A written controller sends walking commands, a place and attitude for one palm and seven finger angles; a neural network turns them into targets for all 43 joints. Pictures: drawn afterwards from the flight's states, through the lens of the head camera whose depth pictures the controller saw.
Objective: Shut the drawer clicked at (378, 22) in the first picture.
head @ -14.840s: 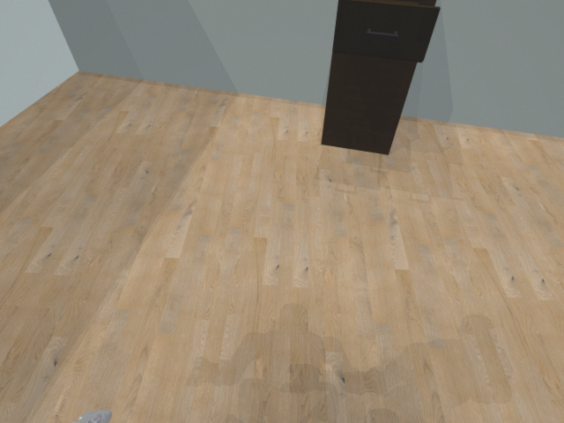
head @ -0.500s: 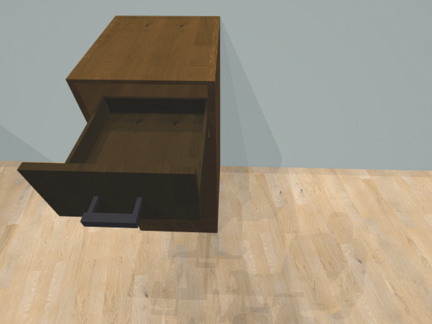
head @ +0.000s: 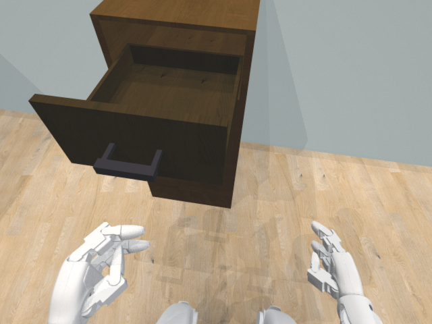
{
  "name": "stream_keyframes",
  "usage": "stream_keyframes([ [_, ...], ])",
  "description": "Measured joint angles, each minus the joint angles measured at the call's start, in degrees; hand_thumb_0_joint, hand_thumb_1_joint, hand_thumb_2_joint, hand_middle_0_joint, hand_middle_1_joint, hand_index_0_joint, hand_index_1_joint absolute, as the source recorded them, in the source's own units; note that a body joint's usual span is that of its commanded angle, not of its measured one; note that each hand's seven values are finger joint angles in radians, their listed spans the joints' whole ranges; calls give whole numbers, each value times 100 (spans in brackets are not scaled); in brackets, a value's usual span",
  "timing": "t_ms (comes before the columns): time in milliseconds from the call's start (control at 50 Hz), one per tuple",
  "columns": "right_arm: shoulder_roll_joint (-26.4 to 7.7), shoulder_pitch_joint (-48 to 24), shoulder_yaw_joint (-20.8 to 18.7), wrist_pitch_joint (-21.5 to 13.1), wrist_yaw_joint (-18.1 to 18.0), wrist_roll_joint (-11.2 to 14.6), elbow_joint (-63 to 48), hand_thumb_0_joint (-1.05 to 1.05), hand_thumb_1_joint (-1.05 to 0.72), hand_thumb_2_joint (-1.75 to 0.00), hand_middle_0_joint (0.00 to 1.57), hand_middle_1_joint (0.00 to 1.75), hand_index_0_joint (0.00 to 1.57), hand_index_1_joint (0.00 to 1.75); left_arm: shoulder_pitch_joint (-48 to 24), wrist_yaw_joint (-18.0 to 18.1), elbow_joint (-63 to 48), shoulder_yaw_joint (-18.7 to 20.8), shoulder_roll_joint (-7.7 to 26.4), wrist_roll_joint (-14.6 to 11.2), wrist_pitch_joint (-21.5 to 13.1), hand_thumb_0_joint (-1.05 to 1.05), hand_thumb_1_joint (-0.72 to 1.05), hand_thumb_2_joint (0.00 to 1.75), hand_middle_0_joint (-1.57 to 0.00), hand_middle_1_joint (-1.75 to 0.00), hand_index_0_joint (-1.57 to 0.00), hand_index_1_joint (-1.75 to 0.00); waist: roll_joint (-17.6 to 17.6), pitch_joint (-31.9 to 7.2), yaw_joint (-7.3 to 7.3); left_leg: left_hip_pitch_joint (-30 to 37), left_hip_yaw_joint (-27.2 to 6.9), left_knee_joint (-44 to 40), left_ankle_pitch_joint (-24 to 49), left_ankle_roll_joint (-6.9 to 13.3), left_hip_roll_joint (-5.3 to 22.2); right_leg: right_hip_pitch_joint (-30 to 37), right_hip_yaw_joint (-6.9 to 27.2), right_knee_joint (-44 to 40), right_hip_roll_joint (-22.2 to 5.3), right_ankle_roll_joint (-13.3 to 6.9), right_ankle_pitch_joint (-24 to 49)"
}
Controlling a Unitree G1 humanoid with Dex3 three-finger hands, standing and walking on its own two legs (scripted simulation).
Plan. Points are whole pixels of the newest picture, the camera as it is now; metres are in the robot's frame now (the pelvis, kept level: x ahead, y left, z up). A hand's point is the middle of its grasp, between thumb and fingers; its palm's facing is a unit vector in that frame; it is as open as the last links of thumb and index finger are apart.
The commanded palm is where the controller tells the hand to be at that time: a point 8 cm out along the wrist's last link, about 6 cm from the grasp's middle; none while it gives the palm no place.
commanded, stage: raise the hand and make a fist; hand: left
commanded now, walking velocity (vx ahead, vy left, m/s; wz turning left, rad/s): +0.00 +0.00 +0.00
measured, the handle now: (130, 160) +0.37 +0.22 +0.08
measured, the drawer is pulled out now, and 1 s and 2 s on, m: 0.30 0.30 0.30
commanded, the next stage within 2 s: bring the fist close to the handle in 1.30 s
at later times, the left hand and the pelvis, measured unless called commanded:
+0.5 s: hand (119, 253) +0.19 +0.16 +0.12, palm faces -0.01 -1.00 -0.09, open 3.1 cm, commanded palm +0.15 +0.22 +0.14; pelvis +0.02 +0.01 +0.03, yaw -1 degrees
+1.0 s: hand (80, 231) +0.20 +0.20 +0.17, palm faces +0.04 -0.99 -0.11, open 3.2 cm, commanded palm +0.14 +0.24 +0.18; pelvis +0.04 +0.01 +0.06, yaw -1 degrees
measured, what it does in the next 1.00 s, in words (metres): rises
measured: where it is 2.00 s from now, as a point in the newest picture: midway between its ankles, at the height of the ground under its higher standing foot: outside the picture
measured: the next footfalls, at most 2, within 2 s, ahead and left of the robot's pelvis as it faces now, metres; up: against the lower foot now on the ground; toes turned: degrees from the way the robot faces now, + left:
none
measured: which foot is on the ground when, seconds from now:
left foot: down 0.00-1.00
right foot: down 0.00-1.00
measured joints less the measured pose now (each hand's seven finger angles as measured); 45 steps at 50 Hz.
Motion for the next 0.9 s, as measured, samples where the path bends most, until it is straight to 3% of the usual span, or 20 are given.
stream_keyframes([
  [40, 119, 103, 139, 22, -16, 40, 156, 1, -90, -90, 20, 30, 20, 30, -262, -209, -100, -2, 31, -55, 143, 2, 90, 90, -67, -81, -66, -81, 71, 19, -31, -24, -23, 4, 14, -7, 8, -1, -22, -34, 9, 6, 30],
  [100, 279, 321, 250, 116, -65, 119, 359, 1, -90, -90, 21, 30, 20, 30, -526, -411, -100, 20, 92, -108, 649, 2, 90, 90, -73, -87, -72, -87, 135, 37, -151, 103, 18, -169, 88, 9, 8, 113, 10, -206, 24, 24, 114],
  [180, 330, 646, 211, 142, -145, 170, 515, 1, -90, -90, 21, 30, 20, 30, -419, -262, -132, 140, 131, -196, 1204, 2, 90, 90, -81, -96, -80, -96, 167, 44, -345, 434, 143, -553, 213, 49, -2, 372, 119, -526, 44, 61, 241],
  [300, 58, 929, -52, -73, -158, 160, 623, 2, -90, -90, 21, 30, 20, 30, 147, 127, -523, 249, 105, -198, 1004, 2, 90, 90, -93, -109, -92, -109, 124, 51, -443, 755, 230, -877, 293, 76, -19, 646, 195, -799, 52, 102, 317],
  [440, -223, 794, -259, -255, -166, 174, 565, 2, -90, -90, 20, 30, 20, 30, 387, 170, -828, 68, 120, -66, 856, 2, 90, 90, -107, -124, -106, -124, 105, 58, -396, 931, 223, -964, 270, 100, -46, 829, 188, -879, 33, 133, 285],
  [700, 59, 400, 42, -380, -203, 234, 489, 1, -90, -90, 20, 30, 20, 30, 205, -118, -983, 438, 250, -288, 1379, 2, 89, 90, -132, -151, -131, -151, 204, 12, -152, 1660, 163, -1514, 384, 72, -30, 1592, 109, -1431, 87, 138, 371],
  [900, 57, 450, 211, -619, -251, 276, 750, 1, -90, -90, 21, 30, 20, 30, 80, -418, -1045, 768, 386, -501, 1760, 2, 89, 90, -139, -159, -138, -159, 262, 78, -48, 2211, 146, -1989, 552, 61, -37, 2155, 76, -1896, 114, 144, 518],
])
